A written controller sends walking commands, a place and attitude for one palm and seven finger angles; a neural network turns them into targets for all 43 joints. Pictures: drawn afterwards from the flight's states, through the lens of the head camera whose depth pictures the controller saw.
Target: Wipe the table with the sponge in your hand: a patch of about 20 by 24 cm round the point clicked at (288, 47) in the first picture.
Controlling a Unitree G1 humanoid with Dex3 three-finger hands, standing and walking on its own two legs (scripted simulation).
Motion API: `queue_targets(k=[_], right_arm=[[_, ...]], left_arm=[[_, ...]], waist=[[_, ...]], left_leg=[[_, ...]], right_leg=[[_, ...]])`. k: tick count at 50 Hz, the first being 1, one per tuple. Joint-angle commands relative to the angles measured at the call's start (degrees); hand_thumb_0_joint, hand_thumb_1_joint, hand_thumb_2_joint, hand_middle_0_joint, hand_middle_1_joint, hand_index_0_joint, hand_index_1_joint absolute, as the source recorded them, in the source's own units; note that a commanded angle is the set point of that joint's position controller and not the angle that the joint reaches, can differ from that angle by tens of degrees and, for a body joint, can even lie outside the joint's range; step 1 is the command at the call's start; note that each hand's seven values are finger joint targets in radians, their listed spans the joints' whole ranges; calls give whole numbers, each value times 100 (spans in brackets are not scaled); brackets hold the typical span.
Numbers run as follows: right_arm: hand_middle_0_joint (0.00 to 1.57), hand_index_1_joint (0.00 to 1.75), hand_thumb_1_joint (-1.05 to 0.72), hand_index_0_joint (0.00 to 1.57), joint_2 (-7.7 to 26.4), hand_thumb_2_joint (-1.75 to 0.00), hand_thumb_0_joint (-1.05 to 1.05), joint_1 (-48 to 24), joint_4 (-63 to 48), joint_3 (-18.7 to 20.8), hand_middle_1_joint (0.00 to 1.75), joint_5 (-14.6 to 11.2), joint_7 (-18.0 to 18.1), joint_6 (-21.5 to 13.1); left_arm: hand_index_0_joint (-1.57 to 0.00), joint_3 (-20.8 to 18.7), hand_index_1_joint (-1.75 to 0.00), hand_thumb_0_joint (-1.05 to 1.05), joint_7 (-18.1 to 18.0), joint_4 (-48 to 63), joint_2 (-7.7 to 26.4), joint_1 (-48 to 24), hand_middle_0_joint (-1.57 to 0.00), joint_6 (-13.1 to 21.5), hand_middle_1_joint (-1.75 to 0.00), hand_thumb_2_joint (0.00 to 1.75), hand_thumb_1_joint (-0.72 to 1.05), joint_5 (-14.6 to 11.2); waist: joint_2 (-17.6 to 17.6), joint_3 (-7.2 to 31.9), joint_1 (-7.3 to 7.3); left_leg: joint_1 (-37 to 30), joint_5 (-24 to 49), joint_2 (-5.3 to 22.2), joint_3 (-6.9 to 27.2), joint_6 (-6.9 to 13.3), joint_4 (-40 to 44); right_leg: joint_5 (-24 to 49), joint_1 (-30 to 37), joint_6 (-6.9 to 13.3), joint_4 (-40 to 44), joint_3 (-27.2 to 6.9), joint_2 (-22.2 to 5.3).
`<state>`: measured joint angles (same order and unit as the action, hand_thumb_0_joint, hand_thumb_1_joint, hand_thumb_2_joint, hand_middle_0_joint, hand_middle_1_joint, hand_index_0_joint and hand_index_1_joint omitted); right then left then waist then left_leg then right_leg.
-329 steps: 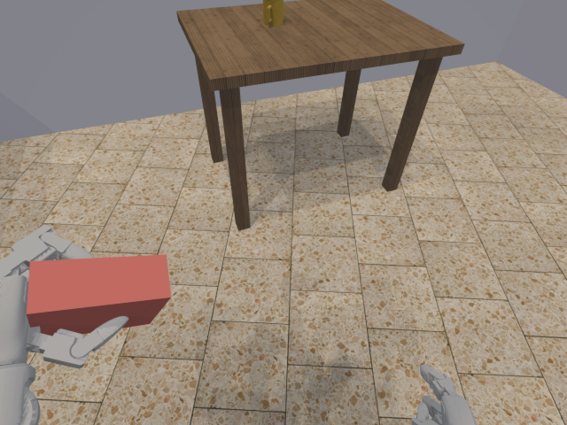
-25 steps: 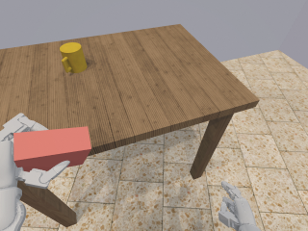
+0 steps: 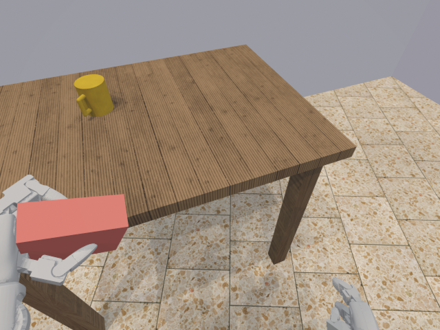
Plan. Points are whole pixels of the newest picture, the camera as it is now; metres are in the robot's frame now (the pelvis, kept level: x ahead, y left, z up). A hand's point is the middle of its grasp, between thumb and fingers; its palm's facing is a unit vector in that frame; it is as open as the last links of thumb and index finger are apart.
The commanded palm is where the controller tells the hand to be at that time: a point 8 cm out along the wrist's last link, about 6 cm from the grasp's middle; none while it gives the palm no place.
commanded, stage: shuffle to correct the standing spot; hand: left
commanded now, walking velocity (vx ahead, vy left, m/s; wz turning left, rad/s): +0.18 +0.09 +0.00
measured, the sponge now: (90, 228) +0.23 +0.21 +0.14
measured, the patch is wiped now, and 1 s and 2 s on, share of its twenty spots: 0.00 0.00 0.00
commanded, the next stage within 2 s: come to a stop and stand still in 0.80 s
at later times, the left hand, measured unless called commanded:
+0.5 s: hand (57, 189) +0.28 +0.27 +0.16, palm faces +0.42 -0.81 -0.41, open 9.4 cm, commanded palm +0.23 +0.30 +0.18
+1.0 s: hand (66, 147) +0.35 +0.28 +0.17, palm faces +0.39 -0.81 -0.44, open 9.4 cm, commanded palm +0.31 +0.33 +0.18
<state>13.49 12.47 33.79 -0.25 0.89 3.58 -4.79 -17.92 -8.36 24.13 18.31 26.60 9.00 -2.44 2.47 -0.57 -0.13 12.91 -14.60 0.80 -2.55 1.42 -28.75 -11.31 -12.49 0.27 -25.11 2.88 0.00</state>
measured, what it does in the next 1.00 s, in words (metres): walks ahead: right foot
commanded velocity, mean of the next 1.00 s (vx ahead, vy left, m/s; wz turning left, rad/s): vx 0.10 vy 0.11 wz -0.04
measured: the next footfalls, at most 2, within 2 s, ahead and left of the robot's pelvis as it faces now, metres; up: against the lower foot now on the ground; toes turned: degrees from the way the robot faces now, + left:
right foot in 0.68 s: +0.21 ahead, -0.05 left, +0.00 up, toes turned -3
left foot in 1.04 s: +0.24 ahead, +0.24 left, +0.00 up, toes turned +1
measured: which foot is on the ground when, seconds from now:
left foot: down 0.00-0.68, up 0.70-1.00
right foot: down 0.00-0.44, up 0.46-0.66, down 0.68-1.00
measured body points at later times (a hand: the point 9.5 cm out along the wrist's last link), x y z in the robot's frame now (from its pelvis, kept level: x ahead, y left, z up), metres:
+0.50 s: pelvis +0.06 +0.03 -0.02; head +0.07 +0.02 +0.43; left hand +0.25 +0.31 +0.18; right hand +0.24 -0.22 -0.11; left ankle +0.02 +0.10 -0.74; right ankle +0.03 -0.10 -0.70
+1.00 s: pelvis +0.14 +0.05 +0.00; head +0.16 +0.03 +0.44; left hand +0.33 +0.32 +0.20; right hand +0.32 -0.21 -0.09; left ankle +0.20 +0.23 -0.72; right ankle +0.17 -0.05 -0.74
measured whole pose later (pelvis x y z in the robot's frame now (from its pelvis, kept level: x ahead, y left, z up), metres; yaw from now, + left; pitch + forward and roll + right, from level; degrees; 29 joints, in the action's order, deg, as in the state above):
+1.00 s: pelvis +0.14 +0.05 +0.00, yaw -1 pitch -4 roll +3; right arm 15.2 9.9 34.2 2.1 -0.5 3.2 -5.4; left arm -20.7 -8.0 28.6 19.9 28.1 10.3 -3.2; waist 0.2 -5.7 -0.4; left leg 18.3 -12.6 3.5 -2.0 0.3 -35.7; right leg -15.6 -14.4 1.1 -33.5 4.5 -4.8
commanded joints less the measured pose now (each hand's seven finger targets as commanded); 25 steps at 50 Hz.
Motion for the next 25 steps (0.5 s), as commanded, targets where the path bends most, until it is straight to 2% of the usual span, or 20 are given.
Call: queue_targets(k=[1, 2, 5, 6, 8, 10, 11, 12, 13, 15, 16, 17, 18, 19, 20, 21, 22, 23, 24, 25], right_arm=[[20, 30, -90, 20, 624, -90, 0, -742, -943, 232, 30, -10, 63, -332], [20, 30, -90, 20, 588, -90, 0, -710, -935, 216, 30, -24, 61, -328], [20, 30, -90, 20, 629, -90, 0, -677, -930, 229, 30, -39, 55, -351], [20, 30, -90, 20, 663, -90, 0, -715, -936, 238, 30, -59, 60, -369], [20, 30, -90, 20, 639, -90, 0, -697, -963, 224, 30, -69, 59, -371], [20, 30, -90, 20, 609, -90, 0, -687, -968, 228, 30, -60, 41, -394], [20, 30, -90, 20, 627, -90, 0, -705, -962, 233, 30, -68, 39, -405], [20, 30, -90, 20, 629, -90, 0, -682, -959, 247, 30, -90, 17, -398], [20, 30, -90, 20, 624, -90, 0, -705, -963, 263, 30, -101, -5, -399], [20, 30, -90, 20, 595, -90, 0, -651, -918, 317, 30, -121, -61, -386], [20, 30, -90, 20, 610, -90, 0, -656, -891, 338, 30, -141, -89, -356], [20, 30, -90, 20, 555, -90, 0, -649, -877, 311, 30, -147, -132, -319], [20, 30, -90, 20, 538, -90, 0, -684, -855, 279, 30, -138, -163, -283], [20, 30, -90, 20, 517, -90, 0, -673, -813, 262, 30, -133, -165, -240], [20, 30, -90, 20, 551, -90, 0, -649, -814, 265, 30, -139, -139, -212], [20, 30, -90, 20, 685, -90, 0, -658, -856, 308, 30, -147, -74, -208], [20, 30, -90, 20, 611, -90, 0, -585, -981, 307, 30, -148, -75, -214], [20, 30, -90, 20, 543, -90, 0, -521, -952, 325, 30, -65, -106, -256], [20, 30, -90, 20, 573, -90, 0, -534, -943, 349, 30, -8, -152, -263], [20, 30, -90, 20, 571, -90, 0, -513, -925, 363, 30, -56, -169, -267]], left_arm=[[-120, -862, -160, 0, -181, 1304, 1194, -688, -120, 406, -160, 130, 10, -52], [-120, -792, -160, 0, -168, 1323, 1093, -677, -120, 426, -160, 130, 10, -60], [-120, -842, -160, 0, -162, 1344, 1105, -685, -120, 466, -160, 130, 10, -65], [-120, -875, -160, 0, -156, 1390, 1140, -693, -120, 472, -160, 130, 10, -73], [-120, -868, -160, 0, -153, 1469, 1101, -677, -120, 496, -160, 130, 10, -59], [-120, -906, -160, 0, -149, 1461, 1128, -609, -120, 510, -160, 130, 10, -45], [-120, -959, -160, 0, -151, 1490, 1197, -582, -120, 504, -160, 130, 10, -49], [-120, -901, -160, 0, -147, 1425, 1106, -535, -120, 511, -160, 130, 10, -61], [-120, -917, -160, 0, -146, 1443, 1130, -492, -120, 528, -160, 130, 10, -66], [-120, -986, -160, 0, -158, 1555, 1232, -464, -120, 599, -160, 130, 10, -69], [-120, -1059, -160, 0, -192, 1597, 1337, -452, -120, 615, -160, 130, 10, -64], [-120, -1060, -160, 0, -207, 1725, 1319, -512, -120, 653, -160, 130, 10, -75], [-120, -1158, -160, 0, -228, 1833, 1408, -594, -120, 688, -160, 130, 10, -75], [-120, -1193, -160, 0, -226, 1800, 1389, -593, -120, 687, -160, 130, 10, -88], [-120, -1188, -160, 0, -196, 1824, 1325, -632, -120, 672, -160, 130, 10, -121], [-120, -1242, -160, 0, -160, 1909, 1320, -566, -120, 634, -160, 130, 10, -171], [-120, -1143, -160, 0, -153, 1952, 1258, -551, -120, 622, -160, 130, 10, -130], [-120, -1085, -160, 0, -151, 1826, 1246, -581, -120, 613, -160, 130, 10, -85], [-120, -1079, -160, 0, -145, 1771, 1276, -696, -120, 568, -160, 130, 10, -69], [-120, -1016, -160, 0, -125, 1631, 1228, -650, -120, 518, -160, 130, 10, -64]], waist=[[-121, 176, 62], [-125, 197, 72], [102, 191, 75], [384, 196, 92], [704, 212, 76], [455, 396, 40], [343, 489, 48], [67, 506, 49], [-186, 599, 28], [-854, 719, 22], [-884, 703, 21], [-864, 665, -9], [-731, 530, -10], [-618, 388, 68], [-194, 365, 195], [848, 452, 236], [1508, 404, 269], [1349, 462, 304], [1003, 392, 302], [571, 264, 258]], left_leg=[[364, -1234, 136, 457, 127, 287], [416, -1238, 161, 519, 155, 278], [464, -1113, 283, 783, 222, 443], [317, -999, 390, 937, 255, 605], [191, -576, 676, 1341, 363, 846], [123, 293, 681, 1157, 396, 470], [182, 639, 584, 977, 340, 251], [444, 772, 483, 815, 277, 0], [646, 780, 342, 603, 230, -389], [1134, 348, -42, 84, 69, -1488], [1428, 35, -101, -19, 4, -1887], [1576, -456, -35, 56, -15, -1925], [1418, -871, 84, 204, 29, -1685], [872, -787, 168, 295, 81, -1091], [45, -84, 197, 398, 129, -353], [-966, 1184, 569, 1220, 255, 287], [-2082, 3140, 1233, 2113, 465, 651], [-2583, 4006, 1473, 2551, 498, 650], [-2486, 3709, 1541, 2434, 645, 615], [-2210, 3150, 1485, 2059, 861, 640]], right_leg=[[-1671, -224, 330, 620, -941, -577], [-1589, -161, 344, 468, -904, -574], [-1048, -97, 294, -140, -632, -410], [-729, -199, 238, -495, -462, -297], [-239, -365, 72, -1177, -12, -98], [45, -163, 78, -998, 55, -156], [345, 66, 129, -926, -29, -217], [537, 377, 205, -851, -151, -300], [721, 657, 345, -745, -500, -495], [934, 1113, 789, -350, -1610, -1239], [1297, 1331, 1020, -234, -2105, -1634], [1486, 1441, 1152, -274, -2192, -1869], [1441, 1171, 1088, -423, -2034, -1879], [1095, 582, 876, -692, -1685, -1680], [774, -114, 587, -1280, -1067, -1131], [452, -1068, 161, -2477, -202, -250], [-1442, -2480, -90, -3540, 199, 148], [-2128, -3137, -14, -4278, 3, 110], [-1987, -3259, 33, -4498, -107, -76], [-1809, -3220, 35, -4264, -73, -210]])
